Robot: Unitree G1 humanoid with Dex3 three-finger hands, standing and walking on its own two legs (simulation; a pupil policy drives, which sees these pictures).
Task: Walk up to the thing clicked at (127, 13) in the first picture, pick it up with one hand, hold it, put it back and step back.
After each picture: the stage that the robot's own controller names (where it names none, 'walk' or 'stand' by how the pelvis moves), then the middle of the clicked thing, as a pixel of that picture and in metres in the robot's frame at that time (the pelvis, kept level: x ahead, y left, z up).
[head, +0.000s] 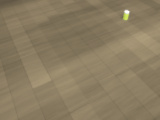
stand; (126, 15) +2.04 -0.59 -0.72
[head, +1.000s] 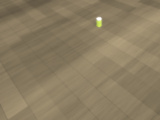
walk; (98, 22) +1.97 -0.07 -0.70
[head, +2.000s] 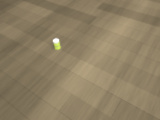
walk; (56, 44) +1.36 +0.39 -0.72
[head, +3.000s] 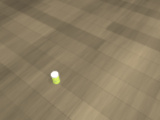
walk; (55, 77) +0.87 +0.33 -0.71
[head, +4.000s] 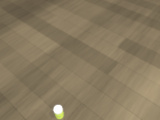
walk; (58, 112) +0.53 +0.22 -0.69
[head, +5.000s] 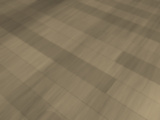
stand; out of the picture +0.34 +0.23 -0.71
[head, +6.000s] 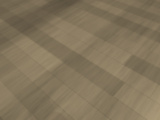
stand; out of the picture +0.36 +0.20 -0.72
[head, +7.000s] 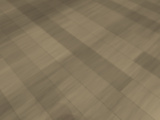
stand; out of the picture +0.39 +0.17 -0.71
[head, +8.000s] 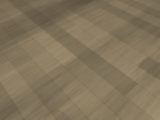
stand; out of the picture +0.41 +0.13 -0.72
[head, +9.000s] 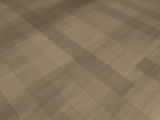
stand; out of the picture +0.40 +0.15 -0.73
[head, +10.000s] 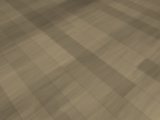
stand; out of the picture +0.40 +0.14 -0.73
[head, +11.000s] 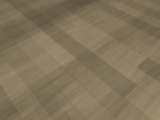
stand; out of the picture +0.40 +0.14 -0.73
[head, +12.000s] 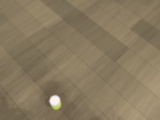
go down; (55, 102) +0.43 +0.15 -0.61
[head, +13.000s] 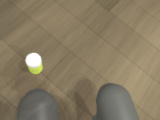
go down; (34, 64) +0.48 +0.18 -0.31
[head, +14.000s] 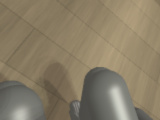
close in; out of the picture +0.46 +0.22 -0.23
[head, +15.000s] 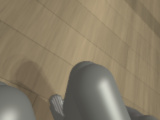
close; out of the picture +0.46 +0.25 -0.22
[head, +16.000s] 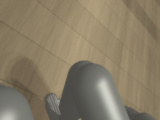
lift; out of the picture +0.45 +0.24 -0.23
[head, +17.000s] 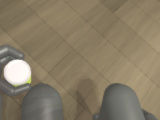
lift; (19, 76) +0.34 +0.22 -0.08
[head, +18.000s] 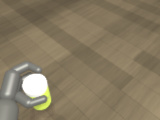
hold; (38, 92) +0.32 +0.16 +0.05
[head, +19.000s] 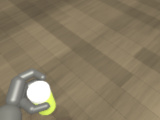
hold; (42, 98) +0.31 +0.16 +0.01
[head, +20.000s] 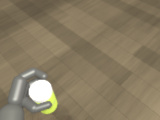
crouch; (44, 97) +0.31 +0.15 +0.01
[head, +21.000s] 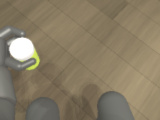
crouch; (26, 55) +0.44 +0.17 -0.07
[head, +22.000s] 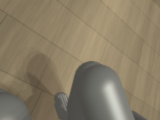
lower; out of the picture +0.44 +0.26 -0.22
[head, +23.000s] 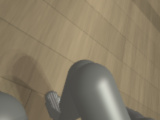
lower; out of the picture +0.45 +0.26 -0.23
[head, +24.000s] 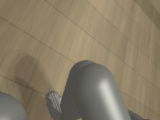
lower; out of the picture +0.46 +0.27 -0.22
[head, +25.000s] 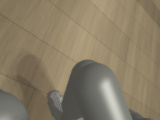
lower; out of the picture +0.45 +0.27 -0.23
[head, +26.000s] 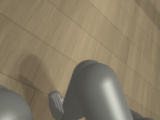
loosen; out of the picture +0.44 +0.23 -0.23
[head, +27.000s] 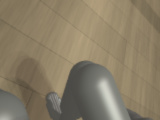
withdraw; out of the picture +0.44 +0.23 -0.24
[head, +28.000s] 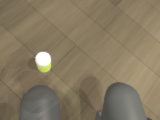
walk; (43, 62) +0.46 +0.17 -0.32
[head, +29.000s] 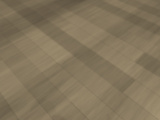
stand; out of the picture +0.38 +0.12 -0.66
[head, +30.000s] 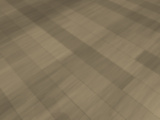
stand; out of the picture +0.40 +0.13 -0.66
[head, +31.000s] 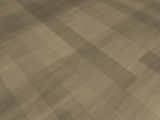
stand; out of the picture +0.40 +0.13 -0.68
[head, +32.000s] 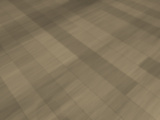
walk; out of the picture +0.41 +0.12 -0.72
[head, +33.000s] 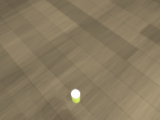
walk; (75, 96) +0.55 +0.09 -0.70
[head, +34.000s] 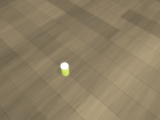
walk; (65, 69) +0.81 +0.19 -0.69
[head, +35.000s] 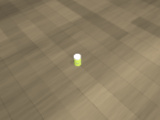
stand; (77, 60) +1.08 +0.11 -0.70
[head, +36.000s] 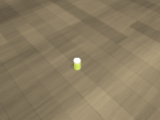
stand; (77, 64) +1.07 +0.10 -0.72
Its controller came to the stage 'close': yes
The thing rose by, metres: 0.72
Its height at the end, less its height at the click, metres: +0.00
